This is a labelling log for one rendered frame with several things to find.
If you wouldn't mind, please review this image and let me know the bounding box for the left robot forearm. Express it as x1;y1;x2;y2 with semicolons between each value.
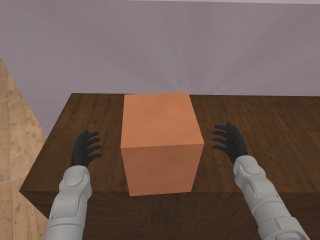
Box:
44;165;92;240

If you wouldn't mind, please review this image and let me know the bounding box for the left robot hand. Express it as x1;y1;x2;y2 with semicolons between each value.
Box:
70;130;102;168

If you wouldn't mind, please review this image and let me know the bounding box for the right robot hand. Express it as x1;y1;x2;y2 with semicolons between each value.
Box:
212;123;248;164

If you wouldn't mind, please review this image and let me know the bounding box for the carton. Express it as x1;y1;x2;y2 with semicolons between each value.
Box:
120;92;205;196

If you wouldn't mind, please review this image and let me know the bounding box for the right robot forearm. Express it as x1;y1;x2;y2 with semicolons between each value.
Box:
233;155;310;240

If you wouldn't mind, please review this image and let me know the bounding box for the pedestal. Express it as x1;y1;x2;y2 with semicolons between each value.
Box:
19;93;320;240

